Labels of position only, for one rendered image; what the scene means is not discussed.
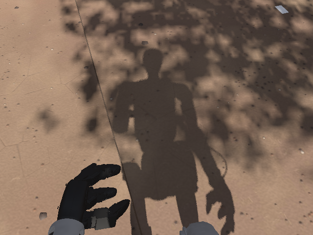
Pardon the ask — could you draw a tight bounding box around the left robot forearm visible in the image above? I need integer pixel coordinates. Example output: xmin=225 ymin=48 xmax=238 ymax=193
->
xmin=48 ymin=218 xmax=85 ymax=235

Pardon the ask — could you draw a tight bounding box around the robot left hand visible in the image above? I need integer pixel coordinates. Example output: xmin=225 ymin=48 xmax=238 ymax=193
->
xmin=57 ymin=163 xmax=130 ymax=230

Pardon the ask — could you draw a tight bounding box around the right robot thigh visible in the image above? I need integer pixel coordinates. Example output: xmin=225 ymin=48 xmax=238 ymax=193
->
xmin=179 ymin=221 xmax=219 ymax=235

